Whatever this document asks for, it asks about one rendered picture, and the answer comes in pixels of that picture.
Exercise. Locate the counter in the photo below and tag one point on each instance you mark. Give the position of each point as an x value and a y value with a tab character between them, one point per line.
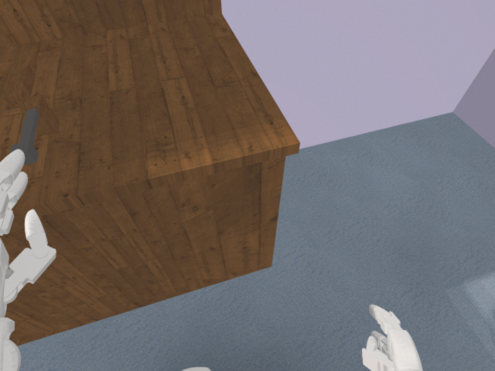
161	154

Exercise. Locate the robot left forearm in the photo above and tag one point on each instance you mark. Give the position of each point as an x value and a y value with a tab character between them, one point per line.
10	357

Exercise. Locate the left robot hand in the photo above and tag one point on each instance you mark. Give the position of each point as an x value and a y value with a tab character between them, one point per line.
30	263

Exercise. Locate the tap lever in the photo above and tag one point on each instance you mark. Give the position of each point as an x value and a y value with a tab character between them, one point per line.
28	136

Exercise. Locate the right robot hand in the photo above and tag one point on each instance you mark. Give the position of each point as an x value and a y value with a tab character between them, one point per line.
395	352

